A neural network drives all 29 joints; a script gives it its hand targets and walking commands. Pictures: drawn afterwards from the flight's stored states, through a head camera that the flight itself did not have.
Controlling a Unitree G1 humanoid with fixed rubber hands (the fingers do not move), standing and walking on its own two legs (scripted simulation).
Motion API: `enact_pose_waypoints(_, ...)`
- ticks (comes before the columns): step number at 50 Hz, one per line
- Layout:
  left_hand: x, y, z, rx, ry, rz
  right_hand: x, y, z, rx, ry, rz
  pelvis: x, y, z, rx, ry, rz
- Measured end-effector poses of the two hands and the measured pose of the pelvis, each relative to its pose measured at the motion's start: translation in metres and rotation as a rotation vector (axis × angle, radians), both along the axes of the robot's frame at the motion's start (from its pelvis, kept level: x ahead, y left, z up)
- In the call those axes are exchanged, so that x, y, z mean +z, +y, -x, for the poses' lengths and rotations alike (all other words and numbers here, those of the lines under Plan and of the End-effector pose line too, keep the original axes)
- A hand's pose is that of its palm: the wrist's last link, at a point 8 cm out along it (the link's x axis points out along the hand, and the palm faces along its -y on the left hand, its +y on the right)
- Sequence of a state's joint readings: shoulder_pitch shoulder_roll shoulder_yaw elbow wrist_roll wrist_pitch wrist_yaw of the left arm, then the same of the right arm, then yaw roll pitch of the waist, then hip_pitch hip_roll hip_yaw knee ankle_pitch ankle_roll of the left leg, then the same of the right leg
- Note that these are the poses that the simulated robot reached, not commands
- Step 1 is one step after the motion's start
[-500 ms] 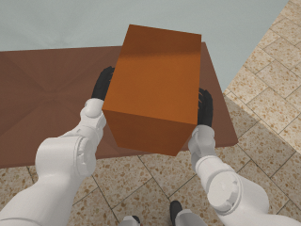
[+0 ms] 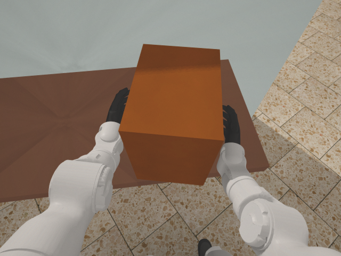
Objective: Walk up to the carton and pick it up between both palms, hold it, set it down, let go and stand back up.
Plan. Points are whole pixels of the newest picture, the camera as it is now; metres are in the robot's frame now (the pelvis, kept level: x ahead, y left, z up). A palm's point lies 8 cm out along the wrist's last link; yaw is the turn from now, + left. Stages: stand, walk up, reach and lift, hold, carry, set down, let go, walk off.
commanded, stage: reach and lift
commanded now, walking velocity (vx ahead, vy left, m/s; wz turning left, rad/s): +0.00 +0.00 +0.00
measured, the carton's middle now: (175, 119) +0.47 -0.02 -0.02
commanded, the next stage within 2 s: none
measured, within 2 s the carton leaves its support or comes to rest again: neither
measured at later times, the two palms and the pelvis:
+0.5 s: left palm (102, 104) +0.42 +0.13 +0.13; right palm (247, 121) +0.36 -0.16 +0.11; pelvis -0.02 +0.00 +0.01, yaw +1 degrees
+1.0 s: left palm (92, 96) +0.40 +0.13 +0.18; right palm (257, 103) +0.36 -0.16 +0.16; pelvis -0.01 +0.00 +0.02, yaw +2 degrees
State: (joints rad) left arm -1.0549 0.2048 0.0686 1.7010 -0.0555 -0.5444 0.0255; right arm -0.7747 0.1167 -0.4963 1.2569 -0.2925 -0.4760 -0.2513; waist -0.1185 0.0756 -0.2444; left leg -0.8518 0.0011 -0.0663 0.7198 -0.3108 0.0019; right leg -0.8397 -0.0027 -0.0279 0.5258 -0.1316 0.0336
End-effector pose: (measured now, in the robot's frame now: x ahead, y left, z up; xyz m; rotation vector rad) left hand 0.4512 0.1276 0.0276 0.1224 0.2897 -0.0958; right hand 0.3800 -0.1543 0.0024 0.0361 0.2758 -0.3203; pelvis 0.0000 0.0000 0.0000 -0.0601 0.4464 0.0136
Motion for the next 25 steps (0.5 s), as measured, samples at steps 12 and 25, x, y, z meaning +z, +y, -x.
enact_pose_waypoints(12,0.037,-0.001,0.014,0.004,-0.048,-0.037,0.036,-0.002,0.01,0.005,-0.043,-0.007,0.001,-0.001,0.01,0.003,-0.048,-0.002)
enact_pose_waypoints(25,0.105,0.001,0.034,0.044,-0.092,-0.003,0.106,-0.002,0.019,0.035,-0.087,0.009,0.008,0.0,0.016,0.013,-0.216,-0.005)
